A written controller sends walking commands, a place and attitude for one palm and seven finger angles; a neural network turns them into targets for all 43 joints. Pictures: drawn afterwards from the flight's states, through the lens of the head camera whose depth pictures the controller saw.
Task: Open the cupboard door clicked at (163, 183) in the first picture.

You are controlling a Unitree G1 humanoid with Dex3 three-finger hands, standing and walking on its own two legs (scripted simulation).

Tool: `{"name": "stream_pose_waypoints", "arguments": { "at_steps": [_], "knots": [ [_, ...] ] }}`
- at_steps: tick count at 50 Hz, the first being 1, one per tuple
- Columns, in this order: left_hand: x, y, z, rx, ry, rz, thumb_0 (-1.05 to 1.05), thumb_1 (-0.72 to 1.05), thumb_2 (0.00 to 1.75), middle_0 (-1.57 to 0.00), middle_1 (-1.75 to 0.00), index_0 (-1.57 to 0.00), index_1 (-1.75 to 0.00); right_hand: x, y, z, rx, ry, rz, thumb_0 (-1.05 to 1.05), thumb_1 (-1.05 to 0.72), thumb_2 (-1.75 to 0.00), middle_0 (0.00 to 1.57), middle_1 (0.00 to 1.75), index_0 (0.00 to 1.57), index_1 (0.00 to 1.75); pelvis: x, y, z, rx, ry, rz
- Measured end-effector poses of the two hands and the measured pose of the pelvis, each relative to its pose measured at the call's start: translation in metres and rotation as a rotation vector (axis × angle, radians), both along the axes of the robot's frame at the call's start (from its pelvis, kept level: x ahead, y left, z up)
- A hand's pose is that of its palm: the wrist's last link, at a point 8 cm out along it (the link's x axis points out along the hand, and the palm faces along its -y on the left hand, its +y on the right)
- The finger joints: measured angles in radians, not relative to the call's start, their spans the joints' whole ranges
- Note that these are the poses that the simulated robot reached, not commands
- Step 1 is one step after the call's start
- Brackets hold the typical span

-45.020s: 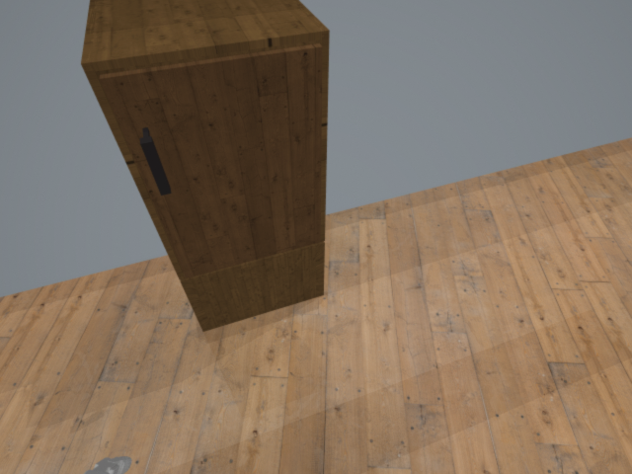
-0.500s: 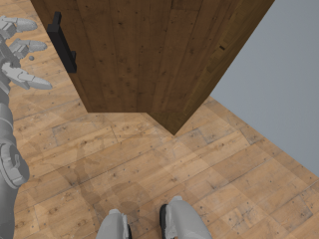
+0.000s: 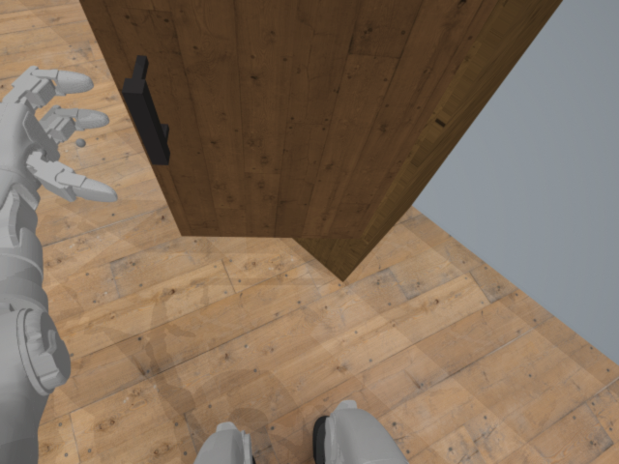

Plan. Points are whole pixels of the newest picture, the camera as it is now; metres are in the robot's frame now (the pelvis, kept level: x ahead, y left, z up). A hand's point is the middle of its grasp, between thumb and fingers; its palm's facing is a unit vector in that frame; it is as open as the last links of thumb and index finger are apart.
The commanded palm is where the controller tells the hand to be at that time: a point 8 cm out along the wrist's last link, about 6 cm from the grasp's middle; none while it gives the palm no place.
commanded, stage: move the hooked fingers beside the handle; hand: left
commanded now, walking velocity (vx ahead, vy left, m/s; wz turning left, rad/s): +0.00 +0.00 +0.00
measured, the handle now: (151, 114) +0.54 +0.17 +0.06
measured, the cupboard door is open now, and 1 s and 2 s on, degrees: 44 43 43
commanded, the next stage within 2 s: slide the fingers in behind the handle in 0.32 s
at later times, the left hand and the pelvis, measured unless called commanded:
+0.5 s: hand (98, 145) +0.49 +0.22 +0.06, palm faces -0.06 -1.00 -0.03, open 14.0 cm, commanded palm +0.48 +0.26 +0.06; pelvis -0.02 -0.01 -0.01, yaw +0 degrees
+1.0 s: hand (121, 146) +0.49 +0.20 +0.05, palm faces -0.06 -1.00 -0.01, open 13.9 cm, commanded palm +0.47 +0.24 +0.06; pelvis -0.01 -0.01 -0.01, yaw +0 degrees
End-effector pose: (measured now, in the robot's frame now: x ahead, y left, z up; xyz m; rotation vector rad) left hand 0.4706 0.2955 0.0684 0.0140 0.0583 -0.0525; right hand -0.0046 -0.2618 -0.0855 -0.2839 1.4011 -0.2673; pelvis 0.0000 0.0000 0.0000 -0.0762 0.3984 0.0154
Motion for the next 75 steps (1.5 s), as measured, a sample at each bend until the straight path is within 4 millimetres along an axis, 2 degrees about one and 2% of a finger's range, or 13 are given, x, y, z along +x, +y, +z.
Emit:
{"name": "stream_pose_waypoints", "arguments": {
  "at_steps": [6, 11, 21, 28, 35, 45, 64, 75],
  "knots": [
    [-0.004, -0.009, -0.008, -0.006, 0.017, -0.011, -0.01, -0.5, 0.3, -0.3, -1.2, -0.3, -1.2, 0.015, -0.005, -0.003, -0.011, -0.042, 0.027, 0.01, -0.9, -0.9, 0.2, 0.3, 0.2, 0.3, -0.003, 0.001, -0.002, 0.003, -0.005, 0.003],
    [-0.003, -0.009, -0.01, 0.001, -0.006, 0.011, -0.01, -0.5, 0.3, -0.3, -1.2, -0.3, -1.2, 0.017, -0.006, -0.006, -0.016, -0.062, 0.03, 0.01, -0.9, -0.9, 0.2, 0.3, 0.2, 0.3, -0.007, -0.001, -0.006, 0.004, -0.004, 0.002],
    [0.0, -0.009, -0.004, 0.017, 0.007, 0.0, -0.01, -0.5, 0.3, -0.3, -1.2, -0.3, -1.2, -0.005, -0.004, -0.012, 0.001, -0.012, 0.013, 0.01, -0.9, -0.9, 0.2, 0.3, 0.2, 0.3, -0.014, -0.004, -0.008, 0.006, 0.002, 0.005],
    [0.003, -0.024, -0.006, 0.007, -0.011, -0.018, -0.01, -0.5, 0.3, -0.3, -1.2, -0.3, -1.2, -0.022, -0.006, -0.012, 0.002, 0.02, -0.007, 0.01, -0.9, -0.9, 0.2, 0.3, 0.2, 0.3, -0.015, -0.006, -0.01, 0.009, 0.01, 0.0],
    [0.008, -0.035, -0.011, -0.003, -0.001, 0.004, -0.01, -0.5, 0.3, -0.3, -1.2, -0.31, -1.2, -0.027, -0.008, -0.01, -0.003, 0.014, -0.024, 0.01, -0.9, -0.9, 0.2, 0.3, 0.2, 0.3, -0.017, -0.008, -0.01, 0.012, 0.009, -0.008],
    [0.005, -0.034, -0.01, 0.005, -0.002, 0.003, -0.01, -0.5, 0.3, -0.3, -1.2, -0.31, -1.2, -0.021, -0.008, -0.01, 0.007, 0.006, -0.013, 0.01, -0.9, -0.9, 0.2, 0.3, 0.2, 0.3, -0.014, -0.008, -0.008, 0.013, 0.008, -0.007],
    [-0.001, -0.056, -0.012, -0.006, -0.016, -0.013, -0.01, -0.5, 0.3, -0.3, -1.2, -0.3, -1.2, 0.008, 0.001, -0.012, 0.035, -0.059, 0.002, 0.01, -0.9, -0.9, 0.2, 0.3, 0.2, 0.3, -0.006, -0.003, -0.005, 0.012, -0.008, -0.005],
    [-0.003, -0.073, -0.013, 0.005, -0.022, -0.014, -0.01, -0.5, 0.3, -0.3, -1.2, -0.3, -1.2, 0.005, 0.002, -0.019, 0.05, -0.064, 0.02, 0.01, -0.9, -0.9, 0.2, 0.3, 0.2, 0.3, -0.012, -0.004, -0.008, 0.017, -0.014, 0.007]
  ]
}}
